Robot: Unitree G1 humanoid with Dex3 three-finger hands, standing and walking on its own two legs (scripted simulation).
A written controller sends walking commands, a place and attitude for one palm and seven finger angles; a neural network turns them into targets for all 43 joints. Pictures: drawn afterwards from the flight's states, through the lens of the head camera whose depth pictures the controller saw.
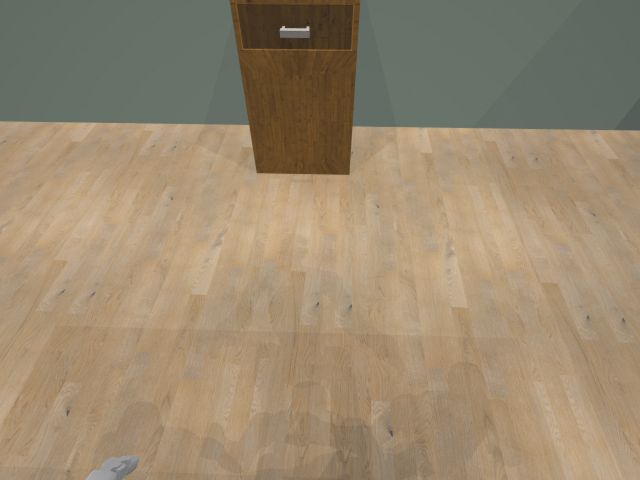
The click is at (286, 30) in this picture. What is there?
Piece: drawer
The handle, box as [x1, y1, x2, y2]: [280, 26, 309, 37]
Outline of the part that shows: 280,28 280,37 309,36 308,26 306,28 285,28 284,26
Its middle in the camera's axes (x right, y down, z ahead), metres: -0.10 -0.79 +1.46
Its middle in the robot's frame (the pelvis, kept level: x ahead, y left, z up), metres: +1.61 +0.18 -0.06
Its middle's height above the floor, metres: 0.71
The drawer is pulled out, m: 0.00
